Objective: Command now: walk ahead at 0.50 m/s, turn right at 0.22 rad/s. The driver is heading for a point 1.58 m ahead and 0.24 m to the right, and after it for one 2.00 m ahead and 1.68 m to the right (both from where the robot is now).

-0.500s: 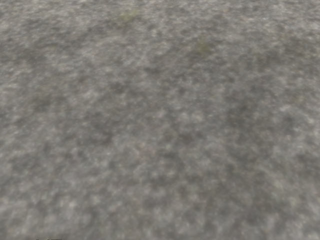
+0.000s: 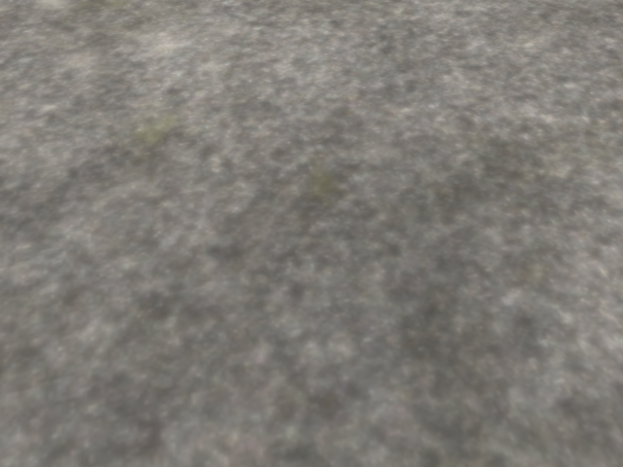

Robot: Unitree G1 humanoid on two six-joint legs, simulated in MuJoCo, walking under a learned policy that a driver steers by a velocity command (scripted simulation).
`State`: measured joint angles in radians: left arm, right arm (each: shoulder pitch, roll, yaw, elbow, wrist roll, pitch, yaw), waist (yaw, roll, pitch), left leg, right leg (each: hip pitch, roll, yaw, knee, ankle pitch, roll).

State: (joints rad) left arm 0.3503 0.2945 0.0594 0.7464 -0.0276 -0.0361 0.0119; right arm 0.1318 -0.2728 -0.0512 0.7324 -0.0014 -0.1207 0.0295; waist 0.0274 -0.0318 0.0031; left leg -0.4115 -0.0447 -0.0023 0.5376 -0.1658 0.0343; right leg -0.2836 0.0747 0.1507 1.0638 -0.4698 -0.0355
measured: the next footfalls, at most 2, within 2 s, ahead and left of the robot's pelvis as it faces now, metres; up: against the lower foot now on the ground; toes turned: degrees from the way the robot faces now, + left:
right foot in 0.42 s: +0.39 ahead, -0.14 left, +0.00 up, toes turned -3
left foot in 0.94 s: +0.69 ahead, +0.09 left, +0.00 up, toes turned +0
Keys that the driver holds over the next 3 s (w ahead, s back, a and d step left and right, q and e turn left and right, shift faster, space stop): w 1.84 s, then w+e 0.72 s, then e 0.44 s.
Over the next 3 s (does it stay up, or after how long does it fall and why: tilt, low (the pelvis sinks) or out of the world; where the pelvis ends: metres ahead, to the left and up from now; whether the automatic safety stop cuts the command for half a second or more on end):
stays up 1.54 -0.17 0.01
